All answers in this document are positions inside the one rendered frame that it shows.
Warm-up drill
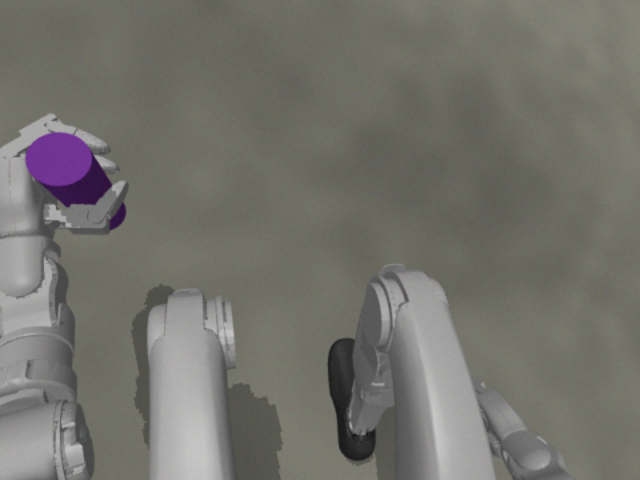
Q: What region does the right robot arm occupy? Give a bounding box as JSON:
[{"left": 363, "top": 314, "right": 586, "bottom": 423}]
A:
[{"left": 500, "top": 430, "right": 576, "bottom": 480}]

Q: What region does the right robot hand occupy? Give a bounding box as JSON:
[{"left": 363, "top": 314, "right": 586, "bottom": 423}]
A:
[{"left": 471, "top": 375, "right": 529, "bottom": 458}]

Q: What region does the right robot foot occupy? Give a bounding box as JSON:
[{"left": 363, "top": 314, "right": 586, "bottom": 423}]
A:
[{"left": 328, "top": 338, "right": 376, "bottom": 461}]

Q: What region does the can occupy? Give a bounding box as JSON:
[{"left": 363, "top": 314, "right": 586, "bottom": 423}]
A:
[{"left": 25, "top": 132, "right": 126, "bottom": 230}]

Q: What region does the left robot arm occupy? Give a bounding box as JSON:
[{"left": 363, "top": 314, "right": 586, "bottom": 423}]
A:
[{"left": 0, "top": 234, "right": 94, "bottom": 480}]

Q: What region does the left robot hand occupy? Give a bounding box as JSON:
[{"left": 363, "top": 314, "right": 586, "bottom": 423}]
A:
[{"left": 0, "top": 114, "right": 129, "bottom": 240}]

